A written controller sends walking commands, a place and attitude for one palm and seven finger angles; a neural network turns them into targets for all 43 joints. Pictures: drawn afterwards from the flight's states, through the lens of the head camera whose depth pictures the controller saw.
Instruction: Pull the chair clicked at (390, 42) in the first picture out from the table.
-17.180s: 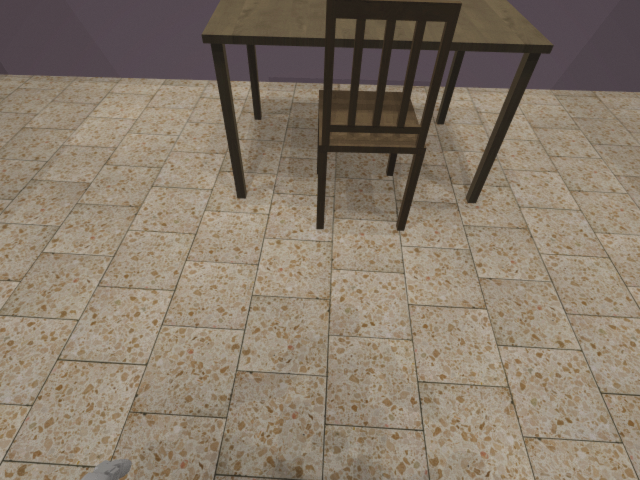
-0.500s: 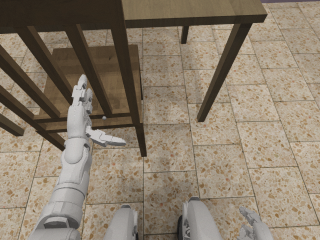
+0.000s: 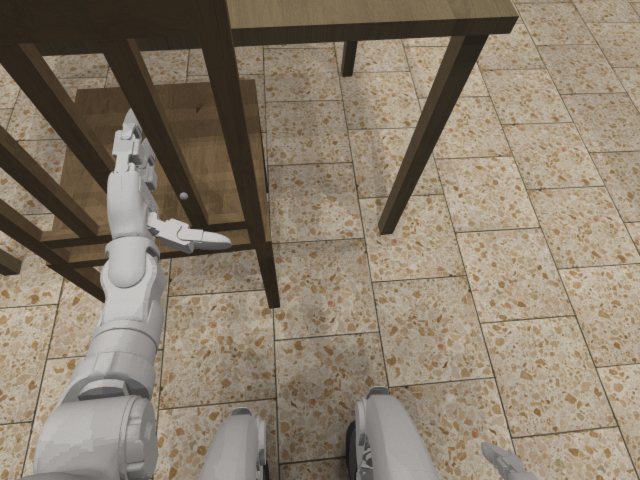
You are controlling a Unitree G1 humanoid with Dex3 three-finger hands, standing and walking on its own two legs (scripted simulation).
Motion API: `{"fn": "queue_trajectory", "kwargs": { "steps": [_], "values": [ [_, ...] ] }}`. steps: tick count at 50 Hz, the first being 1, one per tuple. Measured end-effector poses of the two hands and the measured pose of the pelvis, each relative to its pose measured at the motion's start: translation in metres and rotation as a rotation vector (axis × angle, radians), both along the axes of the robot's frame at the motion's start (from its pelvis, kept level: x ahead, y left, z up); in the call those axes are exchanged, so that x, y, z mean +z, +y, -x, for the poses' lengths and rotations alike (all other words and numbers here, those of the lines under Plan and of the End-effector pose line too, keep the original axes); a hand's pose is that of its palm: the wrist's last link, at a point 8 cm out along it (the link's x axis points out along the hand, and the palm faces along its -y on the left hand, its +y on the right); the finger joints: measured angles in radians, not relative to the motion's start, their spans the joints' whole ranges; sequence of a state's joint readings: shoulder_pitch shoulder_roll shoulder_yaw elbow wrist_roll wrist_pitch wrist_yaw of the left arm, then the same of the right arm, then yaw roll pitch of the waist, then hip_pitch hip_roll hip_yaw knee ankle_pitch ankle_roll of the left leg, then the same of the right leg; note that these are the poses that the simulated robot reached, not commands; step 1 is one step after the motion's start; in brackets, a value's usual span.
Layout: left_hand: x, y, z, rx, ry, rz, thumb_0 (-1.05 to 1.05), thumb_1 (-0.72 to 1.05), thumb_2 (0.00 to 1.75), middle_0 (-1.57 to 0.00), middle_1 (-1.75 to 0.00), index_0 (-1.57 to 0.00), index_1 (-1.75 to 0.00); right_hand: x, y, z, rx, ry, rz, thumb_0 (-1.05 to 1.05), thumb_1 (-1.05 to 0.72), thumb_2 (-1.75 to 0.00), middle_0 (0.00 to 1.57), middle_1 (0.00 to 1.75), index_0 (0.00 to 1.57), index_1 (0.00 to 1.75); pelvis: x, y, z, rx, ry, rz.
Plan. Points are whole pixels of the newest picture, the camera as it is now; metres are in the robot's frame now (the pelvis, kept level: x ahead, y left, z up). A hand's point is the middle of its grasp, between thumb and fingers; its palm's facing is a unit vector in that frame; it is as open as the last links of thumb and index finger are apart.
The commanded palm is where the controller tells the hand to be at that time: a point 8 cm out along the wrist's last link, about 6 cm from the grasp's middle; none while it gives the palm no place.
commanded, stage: push the fingers through the gap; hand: left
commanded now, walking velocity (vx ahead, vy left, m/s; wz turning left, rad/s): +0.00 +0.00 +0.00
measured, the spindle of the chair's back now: (97, 161) +0.50 +0.26 +0.04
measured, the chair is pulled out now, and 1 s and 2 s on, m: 0.00 0.00 0.01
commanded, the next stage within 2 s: hook a spindle and tug to test in 0.56 s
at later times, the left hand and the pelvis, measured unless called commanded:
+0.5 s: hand (184, 184) +0.48 +0.16 +0.02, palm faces +0.12 -0.99 -0.02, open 16.9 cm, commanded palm +0.44 +0.20 +0.03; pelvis +0.00 +0.01 +0.00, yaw -1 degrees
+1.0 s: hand (191, 184) +0.47 +0.15 +0.03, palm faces +0.11 -0.99 -0.04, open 15.6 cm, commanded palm +0.44 +0.19 +0.02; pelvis +0.00 +0.00 +0.00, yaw +0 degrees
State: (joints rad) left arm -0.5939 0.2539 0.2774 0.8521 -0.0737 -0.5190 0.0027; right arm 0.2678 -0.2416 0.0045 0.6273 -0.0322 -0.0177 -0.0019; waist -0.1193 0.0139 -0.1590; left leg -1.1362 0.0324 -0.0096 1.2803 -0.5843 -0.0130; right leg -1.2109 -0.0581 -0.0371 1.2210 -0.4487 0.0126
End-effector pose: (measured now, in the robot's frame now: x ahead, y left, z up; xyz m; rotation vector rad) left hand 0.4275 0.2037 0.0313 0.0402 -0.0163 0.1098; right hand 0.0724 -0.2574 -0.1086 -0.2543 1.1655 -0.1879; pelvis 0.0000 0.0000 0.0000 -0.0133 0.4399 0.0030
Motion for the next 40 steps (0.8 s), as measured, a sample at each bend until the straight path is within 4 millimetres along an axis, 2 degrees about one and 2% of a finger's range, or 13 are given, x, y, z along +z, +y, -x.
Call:
{"fn": "queue_trajectory", "kwargs": {
  "steps": [6, 12, 20, 27, 35, 40],
  "values": [
    [-0.007, 0.007, -0.015, 0.002, 0.019, 0.012, -0.01, -0.5, 0.3, -0.06, -0.08, -0.06, -0.08, -0.001, 0.001, 0.008, -0.006, 0.026, 0.017, 0.01, -0.91, -0.9, 0.2, 0.3, 0.2, 0.3, -0.004, 0.004, 0.003, 0.001, 0.015, 0.007],
    [-0.005, 0.007, -0.029, -0.009, -0.006, 0.019, -0.01, -0.5, 0.3, -0.06, -0.08, -0.06, -0.08, -0.005, 0.004, 0.019, -0.018, 0.072, 0.019, 0.01, -0.91, -0.9, 0.2, 0.3, 0.2, 0.3, -0.006, 0.008, 0.003, -0.002, 0.03, 0.012],
    [-0.008, 0.001, -0.027, -0.018, 0.032, 0.022, -0.01, -0.5, 0.3, -0.06, -0.08, -0.06, -0.08, -0.002, 0.012, 0.028, -0.046, 0.109, -0.01, 0.01, -0.91, -0.9, 0.2, 0.3, 0.2, 0.3, -0.002, 0.011, -0.002, -0.013, 0.03, 0.013],
    [-0.004, 0.004, -0.02, 0.01, 0.001, 0.015, -0.01, -0.5, 0.3, -0.06, -0.08, -0.06, -0.08, 0.002, 0.014, 0.025, -0.041, 0.1, -0.014, 0.01, -0.91, -0.9, 0.2, 0.3, 0.2, 0.3, 0.001, 0.011, -0.004, -0.012, 0.02, 0.013],
    [-0.004, 0.0, -0.022, -0.014, 0.012, 0.003, -0.01, -0.5, 0.3, -0.06, -0.08, -0.06, -0.08, 0.001, 0.009, 0.014, -0.024, 0.086, -0.006, 0.01, -0.91, -0.9, 0.2, 0.3, 0.2, 0.3, 0.001, 0.009, -0.003, -0.004, 0.018, 0.013],
    [-0.006, -0.006, -0.021, -0.009, 0.018, 0.017, -0.01, -0.5, 0.3, -0.08, -0.15, -0.08, -0.15, 0.0, 0.005, 0.01, -0.018, 0.075, -0.003, 0.01, -0.91, -0.9, 0.2, 0.3, 0.2, 0.3, 0.0, 0.006, -0.003, -0.006, 0.02, 0.009]
  ]
}}
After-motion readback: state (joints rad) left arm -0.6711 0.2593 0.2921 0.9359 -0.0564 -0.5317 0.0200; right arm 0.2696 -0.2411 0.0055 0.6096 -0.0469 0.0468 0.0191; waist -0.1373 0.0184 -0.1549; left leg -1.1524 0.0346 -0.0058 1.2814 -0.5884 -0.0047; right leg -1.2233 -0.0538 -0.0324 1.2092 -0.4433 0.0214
